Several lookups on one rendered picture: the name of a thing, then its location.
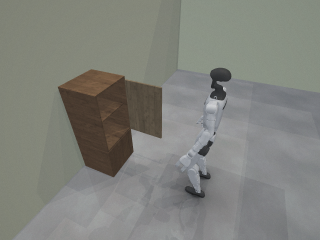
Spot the cupboard door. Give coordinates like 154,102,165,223
124,79,162,139

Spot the left robot forearm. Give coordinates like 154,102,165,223
187,131,211,159

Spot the robot left thigh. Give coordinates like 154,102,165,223
187,142,210,174

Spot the left robot hand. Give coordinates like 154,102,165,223
175,154,192,172

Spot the robot left foot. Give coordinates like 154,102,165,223
185,186,205,198

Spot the right robot hand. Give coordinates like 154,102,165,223
196,115,203,127

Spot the left robot upper arm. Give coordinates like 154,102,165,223
201,100,219,139

